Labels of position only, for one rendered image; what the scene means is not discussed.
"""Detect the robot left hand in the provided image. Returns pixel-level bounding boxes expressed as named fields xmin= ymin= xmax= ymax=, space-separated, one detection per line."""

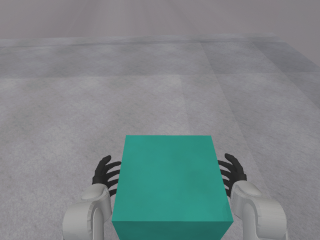
xmin=92 ymin=155 xmax=122 ymax=197

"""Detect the right robot forearm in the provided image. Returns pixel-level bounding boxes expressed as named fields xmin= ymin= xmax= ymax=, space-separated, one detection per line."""
xmin=230 ymin=180 xmax=289 ymax=240

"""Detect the robot right hand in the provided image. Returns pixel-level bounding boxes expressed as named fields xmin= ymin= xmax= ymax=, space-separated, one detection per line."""
xmin=217 ymin=153 xmax=247 ymax=199

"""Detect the carton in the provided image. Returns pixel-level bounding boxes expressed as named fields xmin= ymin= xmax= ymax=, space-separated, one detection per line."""
xmin=111 ymin=135 xmax=234 ymax=240

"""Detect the left robot forearm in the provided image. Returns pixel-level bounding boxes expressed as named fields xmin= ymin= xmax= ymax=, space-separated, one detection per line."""
xmin=61 ymin=183 xmax=112 ymax=240

